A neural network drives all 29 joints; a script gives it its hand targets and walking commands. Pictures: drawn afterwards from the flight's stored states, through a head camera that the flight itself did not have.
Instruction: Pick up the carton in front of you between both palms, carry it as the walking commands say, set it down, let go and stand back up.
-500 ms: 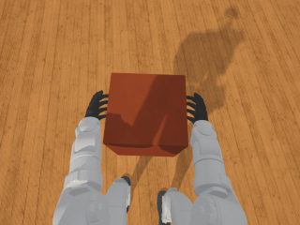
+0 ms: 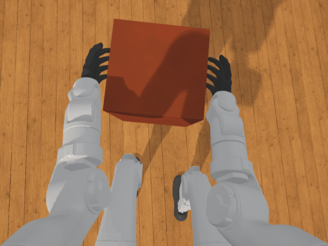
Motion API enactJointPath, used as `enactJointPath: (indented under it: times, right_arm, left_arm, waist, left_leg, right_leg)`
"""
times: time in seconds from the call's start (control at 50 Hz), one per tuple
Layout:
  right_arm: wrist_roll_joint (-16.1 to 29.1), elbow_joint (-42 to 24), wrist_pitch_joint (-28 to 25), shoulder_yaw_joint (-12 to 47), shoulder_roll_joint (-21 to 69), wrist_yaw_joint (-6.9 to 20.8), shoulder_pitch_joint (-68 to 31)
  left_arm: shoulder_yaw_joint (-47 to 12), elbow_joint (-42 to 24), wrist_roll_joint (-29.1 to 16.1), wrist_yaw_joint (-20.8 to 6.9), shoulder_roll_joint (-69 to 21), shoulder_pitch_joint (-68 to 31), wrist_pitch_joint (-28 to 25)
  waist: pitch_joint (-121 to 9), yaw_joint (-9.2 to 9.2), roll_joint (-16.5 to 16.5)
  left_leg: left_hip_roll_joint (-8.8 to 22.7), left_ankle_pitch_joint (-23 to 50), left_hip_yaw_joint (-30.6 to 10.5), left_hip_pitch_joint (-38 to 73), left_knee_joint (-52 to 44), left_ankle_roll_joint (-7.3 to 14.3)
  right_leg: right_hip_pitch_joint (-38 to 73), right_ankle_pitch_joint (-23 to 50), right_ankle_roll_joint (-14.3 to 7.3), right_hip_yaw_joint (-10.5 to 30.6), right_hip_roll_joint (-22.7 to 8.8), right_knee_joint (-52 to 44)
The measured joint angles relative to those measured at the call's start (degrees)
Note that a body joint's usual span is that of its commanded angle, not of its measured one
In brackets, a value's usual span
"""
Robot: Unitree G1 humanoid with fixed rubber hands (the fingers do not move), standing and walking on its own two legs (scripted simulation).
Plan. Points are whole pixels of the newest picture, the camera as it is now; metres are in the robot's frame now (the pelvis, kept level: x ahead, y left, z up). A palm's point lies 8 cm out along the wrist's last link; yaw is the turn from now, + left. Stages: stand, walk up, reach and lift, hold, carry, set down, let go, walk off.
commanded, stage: set down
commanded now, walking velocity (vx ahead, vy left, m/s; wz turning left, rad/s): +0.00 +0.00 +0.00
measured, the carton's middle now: (157, 84) +0.48 +0.06 -0.16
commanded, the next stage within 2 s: none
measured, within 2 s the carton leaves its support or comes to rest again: rests again in 1.32 s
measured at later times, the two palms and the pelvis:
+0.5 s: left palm (96, 83) +0.48 +0.25 -0.24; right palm (192, 87) +0.50 -0.05 -0.23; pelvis -0.02 +0.00 -0.12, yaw -1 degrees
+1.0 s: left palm (105, 83) +0.52 +0.25 -0.38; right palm (183, 91) +0.53 -0.05 -0.38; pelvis -0.03 +0.00 -0.20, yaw -3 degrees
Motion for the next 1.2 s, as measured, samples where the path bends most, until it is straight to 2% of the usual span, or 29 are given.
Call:
enactJointPath:
  times: [0.24, 0.42, 0.6, 0.8, 0.92, 1.04, 1.2]
  right_arm:
    - [4.2, 2.8, 0.8, 0.7, -4.9, -0.6, -7.9]
    - [5.5, 6.1, 1.4, 0.9, -7.1, -1.7, -14.4]
    - [6.1, 8.9, 2.0, 0.5, -9.1, -3.0, -21.8]
    - [9.7, 11.4, 2.3, 3.6, -12.9, -5.4, -30.0]
    - [13.4, 14.7, 1.7, 7.1, -15.6, -6.2, -35.1]
    - [17.0, 16.9, 1.3, 12.0, -17.7, -7.2, -37.2]
    - [17.2, 19.9, 0.9, 13.0, -18.7, -6.0, -38.1]
  left_arm:
    - [-3.4, 1.3, -2.9, 3.1, 3.0, -7.7, 1.9]
    - [-4.4, 4.2, -4.4, 3.5, 6.3, -13.6, 2.7]
    - [-5.5, 8.7, -4.6, 3.3, 10.1, -21.9, 3.1]
    - [-7.6, 13.1, -6.5, 3.2, 14.9, -31.6, 2.8]
    - [-10.6, 16.2, -9.9, 3.3, 18.9, -36.7, 2.3]
    - [-12.9, 18.4, -13.9, 3.3, 21.5, -38.5, 1.5]
    - [-11.4, 21.7, -12.8, 2.8, 21.7, -39.8, 0.7]
  waist:
    - [-0.2, 0.05, -0.1]
    - [2.4, 0.61, 0.0]
    - [7.8, 1.0, 0.1]
    - [17.2, 1.75, -0.3]
    - [23.6, 2.34, -0.5]
    - [27.3, 2.51, 0.6]
    - [27.7, 2.91, 0.5]
  left_leg:
    - [-1.3, -3.0, -1.2, -17.0, 14.4, 0.5]
    - [-2.6, -3.9, -3.0, -25.2, 22.0, -0.2]
    - [-2.9, -4.1, -4.1, -31.5, 28.5, -0.9]
    - [-2.1, -4.7, -3.7, -36.0, 35.2, -0.8]
    - [-1.6, -5.6, -3.6, -37.1, 39.1, -0.6]
    - [-0.6, -7.2, -2.6, -36.7, 42.5, 0.2]
    - [0.0, -7.5, -2.8, -37.0, 44.4, 0.1]
  right_leg:
    - [-15.4, -3.6, 1.9, 0.8, 2.0, 13.9]
    - [-22.5, -7.2, 2.5, 0.4, 3.7, 22.1]
    - [-28.4, -8.3, 2.2, -0.9, 4.3, 28.9]
    - [-33.0, -9.3, 2.8, -0.7, 5.6, 36.0]
    - [-34.0, -10.4, 3.0, -0.8, 6.3, 40.1]
    - [-33.5, -11.9, 3.7, 0.1, 7.2, 43.3]
    - [-34.2, -12.0, 3.7, 0.0, 8.0, 45.4]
